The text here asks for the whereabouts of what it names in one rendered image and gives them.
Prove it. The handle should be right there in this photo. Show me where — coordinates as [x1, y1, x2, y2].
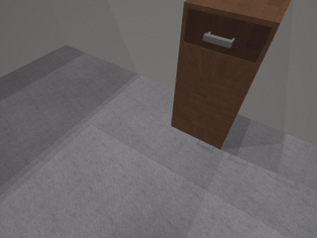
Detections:
[202, 32, 235, 48]

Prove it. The drawer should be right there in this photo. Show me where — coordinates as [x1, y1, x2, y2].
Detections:
[184, 8, 272, 63]

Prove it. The cabinet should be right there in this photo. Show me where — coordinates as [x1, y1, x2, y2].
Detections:
[171, 0, 291, 150]

